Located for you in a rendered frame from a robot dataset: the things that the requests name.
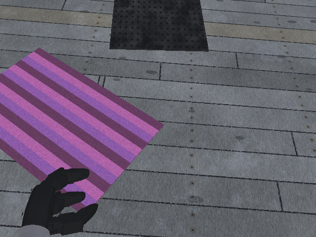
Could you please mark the robot left forearm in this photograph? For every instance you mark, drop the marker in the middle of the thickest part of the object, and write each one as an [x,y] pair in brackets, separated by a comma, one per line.
[32,231]

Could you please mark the left robot hand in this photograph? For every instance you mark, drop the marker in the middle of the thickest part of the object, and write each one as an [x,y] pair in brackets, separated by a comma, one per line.
[46,200]

